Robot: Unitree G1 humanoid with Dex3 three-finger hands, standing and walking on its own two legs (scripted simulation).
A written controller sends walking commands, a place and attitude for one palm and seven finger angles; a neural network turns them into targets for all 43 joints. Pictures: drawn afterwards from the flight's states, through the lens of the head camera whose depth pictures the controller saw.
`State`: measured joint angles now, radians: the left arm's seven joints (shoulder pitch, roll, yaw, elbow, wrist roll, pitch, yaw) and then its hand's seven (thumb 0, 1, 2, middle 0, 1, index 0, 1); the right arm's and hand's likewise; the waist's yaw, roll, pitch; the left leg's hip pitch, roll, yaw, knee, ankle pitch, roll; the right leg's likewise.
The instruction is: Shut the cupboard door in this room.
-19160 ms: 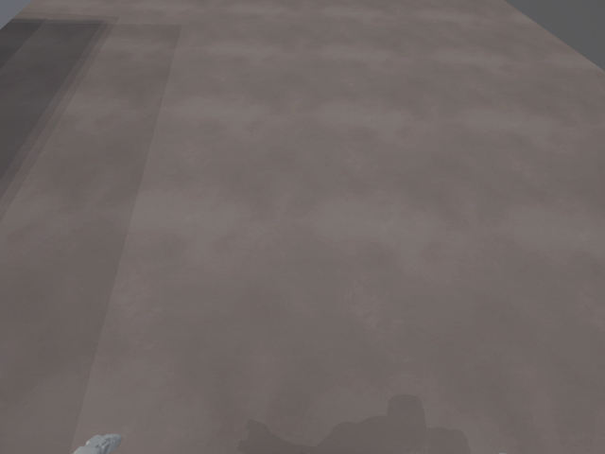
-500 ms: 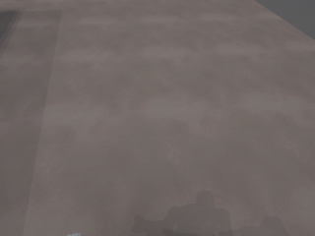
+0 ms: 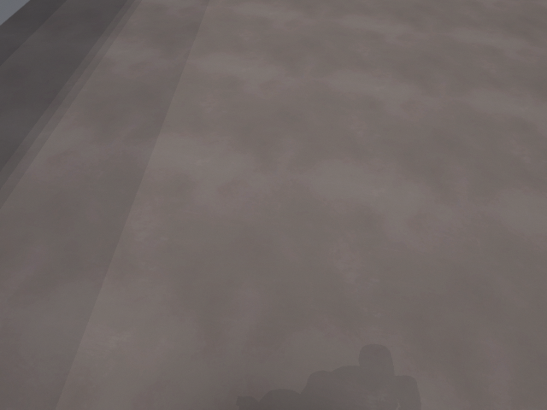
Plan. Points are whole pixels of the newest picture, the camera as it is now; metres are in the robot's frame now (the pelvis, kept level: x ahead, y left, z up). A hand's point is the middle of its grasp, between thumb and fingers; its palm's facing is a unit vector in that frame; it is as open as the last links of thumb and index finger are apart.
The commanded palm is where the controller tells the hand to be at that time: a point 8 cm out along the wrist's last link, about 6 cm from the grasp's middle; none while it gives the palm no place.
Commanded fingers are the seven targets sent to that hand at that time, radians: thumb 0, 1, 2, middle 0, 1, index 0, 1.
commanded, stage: turn or walk to find it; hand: left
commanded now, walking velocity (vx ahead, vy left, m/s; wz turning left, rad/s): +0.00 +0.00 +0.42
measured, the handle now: out of the picture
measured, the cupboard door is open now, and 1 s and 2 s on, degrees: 82 82 82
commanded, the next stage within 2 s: stand and wait in 0.10 s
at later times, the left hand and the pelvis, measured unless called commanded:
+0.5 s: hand out of the picture +0.03 +0.18 -0.14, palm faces +0.23 -0.93 -0.28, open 7.4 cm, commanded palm none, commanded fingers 0.00 0.90 0.90 -0.20 -0.30 -0.20 -0.30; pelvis -0.02 -0.03 +0.01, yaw +12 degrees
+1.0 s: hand out of the picture -0.10 +0.23 -0.17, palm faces +0.48 -0.84 -0.24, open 7.4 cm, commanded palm none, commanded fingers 0.00 0.90 0.90 -0.20 -0.30 -0.20 -0.30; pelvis -0.04 +0.02 +0.01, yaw +27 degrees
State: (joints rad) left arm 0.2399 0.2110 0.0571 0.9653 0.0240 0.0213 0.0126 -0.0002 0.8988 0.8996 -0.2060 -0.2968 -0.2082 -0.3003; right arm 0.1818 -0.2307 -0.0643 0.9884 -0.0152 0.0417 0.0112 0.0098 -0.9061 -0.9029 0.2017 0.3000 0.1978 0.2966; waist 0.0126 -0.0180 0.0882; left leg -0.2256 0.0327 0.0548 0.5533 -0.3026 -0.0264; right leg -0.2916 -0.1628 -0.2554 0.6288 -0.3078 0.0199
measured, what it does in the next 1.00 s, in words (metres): steps on the spot, turning left: right foot, then left foot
